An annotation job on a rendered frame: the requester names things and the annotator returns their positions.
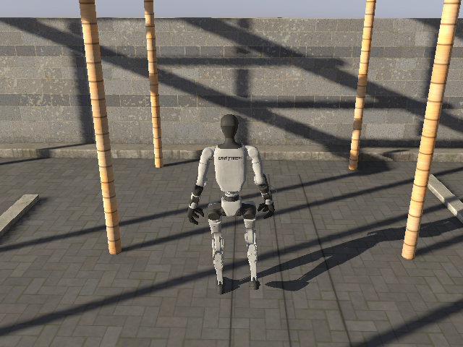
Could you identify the left robot forearm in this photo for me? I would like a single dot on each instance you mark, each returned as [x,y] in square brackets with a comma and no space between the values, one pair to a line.
[196,193]

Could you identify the robot right hand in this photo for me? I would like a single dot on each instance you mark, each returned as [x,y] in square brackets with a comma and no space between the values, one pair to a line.
[266,208]

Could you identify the right robot upper arm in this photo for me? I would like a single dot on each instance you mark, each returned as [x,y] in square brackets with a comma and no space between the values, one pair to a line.
[256,162]

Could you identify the robot left shin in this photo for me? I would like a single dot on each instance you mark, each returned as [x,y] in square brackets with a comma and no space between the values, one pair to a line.
[218,261]

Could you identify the robot left hand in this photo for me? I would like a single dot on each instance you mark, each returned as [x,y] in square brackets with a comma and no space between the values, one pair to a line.
[191,213]

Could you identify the robot head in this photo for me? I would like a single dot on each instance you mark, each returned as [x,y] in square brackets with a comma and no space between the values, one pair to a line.
[229,126]

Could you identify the left robot upper arm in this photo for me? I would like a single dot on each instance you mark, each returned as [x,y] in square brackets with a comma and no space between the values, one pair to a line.
[204,163]

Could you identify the right robot forearm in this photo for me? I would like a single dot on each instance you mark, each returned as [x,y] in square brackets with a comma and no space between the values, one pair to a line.
[265,191]

